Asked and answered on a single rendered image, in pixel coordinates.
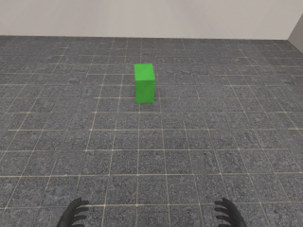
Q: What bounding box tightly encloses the left robot hand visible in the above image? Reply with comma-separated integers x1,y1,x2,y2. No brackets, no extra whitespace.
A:
56,197,89,227

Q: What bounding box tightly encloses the right robot hand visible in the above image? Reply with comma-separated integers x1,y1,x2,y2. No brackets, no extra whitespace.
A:
214,198,247,227

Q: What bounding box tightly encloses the carton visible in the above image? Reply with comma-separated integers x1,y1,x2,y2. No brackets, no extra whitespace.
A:
134,63,155,103

